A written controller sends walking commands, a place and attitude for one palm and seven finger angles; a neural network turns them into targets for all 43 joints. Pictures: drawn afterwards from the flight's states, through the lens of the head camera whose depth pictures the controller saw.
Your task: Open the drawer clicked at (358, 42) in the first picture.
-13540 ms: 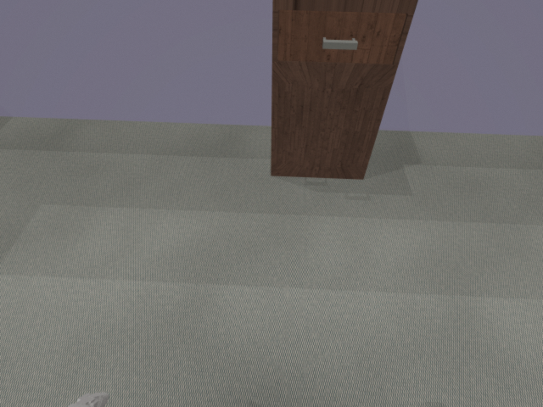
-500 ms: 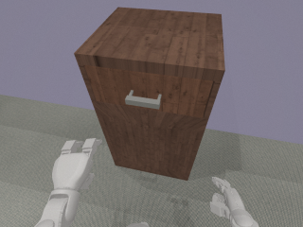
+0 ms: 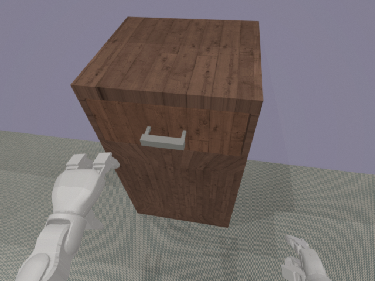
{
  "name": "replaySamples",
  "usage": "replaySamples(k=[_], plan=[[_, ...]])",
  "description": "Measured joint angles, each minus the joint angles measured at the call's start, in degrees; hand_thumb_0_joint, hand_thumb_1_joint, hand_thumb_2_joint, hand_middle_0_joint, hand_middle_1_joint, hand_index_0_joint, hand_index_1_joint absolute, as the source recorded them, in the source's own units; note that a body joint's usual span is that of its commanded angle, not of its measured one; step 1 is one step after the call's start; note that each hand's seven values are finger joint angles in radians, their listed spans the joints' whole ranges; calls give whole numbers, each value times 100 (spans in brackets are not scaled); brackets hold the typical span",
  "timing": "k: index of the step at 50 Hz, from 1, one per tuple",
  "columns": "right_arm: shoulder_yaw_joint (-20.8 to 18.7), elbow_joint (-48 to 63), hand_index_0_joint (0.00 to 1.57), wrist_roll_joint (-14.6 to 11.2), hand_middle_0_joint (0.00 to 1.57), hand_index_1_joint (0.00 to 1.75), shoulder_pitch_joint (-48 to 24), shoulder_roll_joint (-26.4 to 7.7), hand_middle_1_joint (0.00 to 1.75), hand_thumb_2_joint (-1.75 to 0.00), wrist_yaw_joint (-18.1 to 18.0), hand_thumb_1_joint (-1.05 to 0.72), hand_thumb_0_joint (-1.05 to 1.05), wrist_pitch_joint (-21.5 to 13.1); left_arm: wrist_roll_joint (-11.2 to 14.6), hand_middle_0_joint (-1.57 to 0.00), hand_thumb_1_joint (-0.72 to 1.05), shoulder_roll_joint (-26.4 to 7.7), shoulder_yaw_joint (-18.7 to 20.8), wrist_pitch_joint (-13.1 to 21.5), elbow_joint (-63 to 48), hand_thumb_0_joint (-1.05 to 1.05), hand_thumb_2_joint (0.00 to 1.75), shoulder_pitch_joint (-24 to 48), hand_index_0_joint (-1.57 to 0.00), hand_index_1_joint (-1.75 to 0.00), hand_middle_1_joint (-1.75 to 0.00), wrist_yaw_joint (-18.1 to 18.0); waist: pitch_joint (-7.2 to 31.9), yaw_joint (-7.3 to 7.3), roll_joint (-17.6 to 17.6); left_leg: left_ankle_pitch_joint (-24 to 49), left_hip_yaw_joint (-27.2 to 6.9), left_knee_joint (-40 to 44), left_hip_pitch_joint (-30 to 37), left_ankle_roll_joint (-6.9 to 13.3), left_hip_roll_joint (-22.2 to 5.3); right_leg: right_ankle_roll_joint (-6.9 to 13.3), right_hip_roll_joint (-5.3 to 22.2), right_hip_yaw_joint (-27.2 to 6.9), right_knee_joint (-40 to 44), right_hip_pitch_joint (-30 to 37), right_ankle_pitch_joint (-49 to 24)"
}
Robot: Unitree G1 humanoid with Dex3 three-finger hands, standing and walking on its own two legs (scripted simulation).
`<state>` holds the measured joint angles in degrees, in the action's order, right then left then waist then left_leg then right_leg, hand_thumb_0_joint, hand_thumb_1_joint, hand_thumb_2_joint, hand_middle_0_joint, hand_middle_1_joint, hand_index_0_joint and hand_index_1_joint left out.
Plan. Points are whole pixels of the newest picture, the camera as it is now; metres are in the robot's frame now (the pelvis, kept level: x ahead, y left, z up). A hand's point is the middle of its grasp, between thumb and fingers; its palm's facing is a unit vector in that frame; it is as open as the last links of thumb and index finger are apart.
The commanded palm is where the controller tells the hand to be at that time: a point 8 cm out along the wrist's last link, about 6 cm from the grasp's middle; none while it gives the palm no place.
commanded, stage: raise the hand with hooked fingers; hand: left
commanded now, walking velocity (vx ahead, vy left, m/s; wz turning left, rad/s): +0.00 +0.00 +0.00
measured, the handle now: (164, 136) +0.49 +0.13 -0.02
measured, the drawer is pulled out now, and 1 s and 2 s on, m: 0.00 0.00 0.00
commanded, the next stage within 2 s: move the hooked fingers above the handle in 0.70 s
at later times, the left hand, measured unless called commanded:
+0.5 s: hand (90, 172) +0.30 +0.24 +0.09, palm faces -0.01 -0.09 -1.00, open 13.8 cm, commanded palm +0.27 +0.24 +0.15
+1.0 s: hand (98, 172) +0.30 +0.23 +0.08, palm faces +0.01 -0.10 -0.99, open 13.8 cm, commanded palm +0.29 +0.23 +0.14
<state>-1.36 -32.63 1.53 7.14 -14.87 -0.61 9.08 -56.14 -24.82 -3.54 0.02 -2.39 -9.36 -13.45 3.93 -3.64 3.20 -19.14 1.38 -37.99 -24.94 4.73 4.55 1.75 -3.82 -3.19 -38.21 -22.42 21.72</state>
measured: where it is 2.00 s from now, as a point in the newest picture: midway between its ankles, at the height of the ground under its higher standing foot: outside the picture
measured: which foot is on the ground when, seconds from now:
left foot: down 0.00-1.00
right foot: down 0.00-1.00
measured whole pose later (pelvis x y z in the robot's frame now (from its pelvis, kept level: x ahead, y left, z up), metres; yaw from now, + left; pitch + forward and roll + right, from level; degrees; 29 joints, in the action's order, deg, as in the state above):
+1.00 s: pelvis -0.01 +0.01 +0.01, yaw +2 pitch +5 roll -1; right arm -0.5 -33.7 -0.3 7.9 -13.5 -0.8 10.9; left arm -54.1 -26.6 -6.6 3.3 7.2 8.6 -4.5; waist 2.2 -4.0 3.5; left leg -15.5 -0.1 -33.6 -22.9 5.2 5.6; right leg 1.1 -2.6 -1.9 -33.8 -20.0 18.8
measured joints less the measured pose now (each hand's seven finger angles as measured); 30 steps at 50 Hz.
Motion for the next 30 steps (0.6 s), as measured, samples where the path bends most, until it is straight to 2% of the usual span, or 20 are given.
replaySamples(k=[12, 19, 24, 30], plan=[[150, -5, 20, -111, 20, 30, -114, 136, 29, -90, -40, -91, 1, 146, 215, -32, -46, -261, 2, -71, 439, 0, 31, 1045, -32, -118, -118, 703, -92, -51, 60, 245, -114, 476, 429, -41, 14, 39, 24, 77, 474, 446, -218], [181, -64, 20, -137, 20, 30, -18, 138, 29, -90, -57, -91, 1, 212, 348, -32, -48, -418, 84, 151, 643, 0, 30, 1474, -32, -119, -120, 1110, -167, -30, 73, 352, -142, 633, 522, -45, 15, 40, 30, 96, 637, 544, -322], [131, -53, 20, -141, 20, 30, 114, 82, 29, -90, -11, -91, 1, 229, 431, -32, -48, -417, 195, 325, 599, 0, 30, 1348, -32, -120, -120, 1189, -191, -5, 73, 398, -114, 687, 491, -35, 13, 27, 32, 66, 677, 501, -369], [29, -139, 20, -130, 20, 30, 214, 19, 29, -90, -16, -91, 1, 209, 355, -32, -49, -402, 179, 567, 504, 0, 30, 1179, -32, -120, -120, 960, -231, -35, 48, 396, -106, 621, 376, -16, 26, 6, 44, 68, 609, 388, -362]])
